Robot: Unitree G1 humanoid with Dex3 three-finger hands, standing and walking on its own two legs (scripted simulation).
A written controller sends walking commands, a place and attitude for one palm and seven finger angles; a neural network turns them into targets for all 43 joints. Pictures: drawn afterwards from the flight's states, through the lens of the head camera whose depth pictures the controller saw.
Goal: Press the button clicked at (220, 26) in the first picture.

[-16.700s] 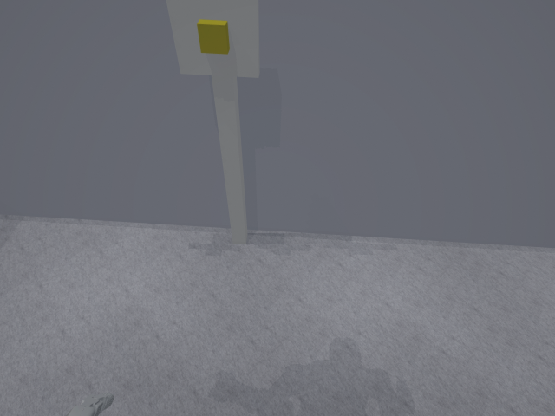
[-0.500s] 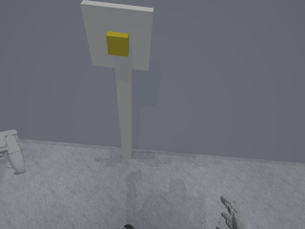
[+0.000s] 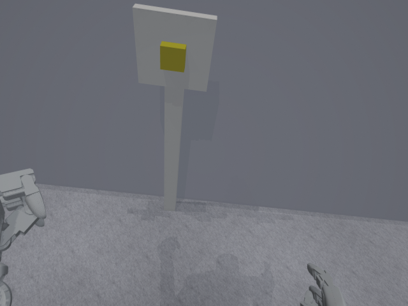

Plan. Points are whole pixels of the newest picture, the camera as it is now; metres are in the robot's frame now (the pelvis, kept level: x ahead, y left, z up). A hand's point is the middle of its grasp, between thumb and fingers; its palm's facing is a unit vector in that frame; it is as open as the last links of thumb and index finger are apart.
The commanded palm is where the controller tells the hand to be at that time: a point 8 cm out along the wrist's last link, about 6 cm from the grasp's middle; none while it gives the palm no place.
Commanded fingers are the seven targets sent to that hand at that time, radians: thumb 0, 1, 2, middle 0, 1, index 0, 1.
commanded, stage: stop stepping back and stand still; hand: left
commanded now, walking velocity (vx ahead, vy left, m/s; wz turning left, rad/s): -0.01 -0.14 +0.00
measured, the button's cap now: (173, 56) +0.69 +0.15 +0.15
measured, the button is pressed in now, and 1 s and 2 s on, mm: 0 0 0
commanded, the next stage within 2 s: let the arm hang, fingers relaxed in 0.54 s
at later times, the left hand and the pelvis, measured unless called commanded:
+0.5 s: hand (27, 240) +0.16 +0.25 +0.16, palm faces +0.41 -0.85 -0.33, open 3.1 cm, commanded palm +0.10 +0.29 +0.18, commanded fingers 0.00 0.90 0.90 -1.30 -1.50 -1.30 -1.50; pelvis -0.03 +0.01 +0.00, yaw +0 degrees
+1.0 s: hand out of the picture -0.01 +0.18 -0.17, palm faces +0.06 -0.97 -0.23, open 3.6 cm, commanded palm none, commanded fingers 0.00 0.90 0.90 -0.60 -0.74 -0.60 -0.74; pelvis -0.05 -0.02 +0.00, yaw +3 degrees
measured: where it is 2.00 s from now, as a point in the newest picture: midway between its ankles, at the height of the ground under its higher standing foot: outside the picture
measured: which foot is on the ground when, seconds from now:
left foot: down 0.00-1.00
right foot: up 0.00-0.26, down 0.28-1.00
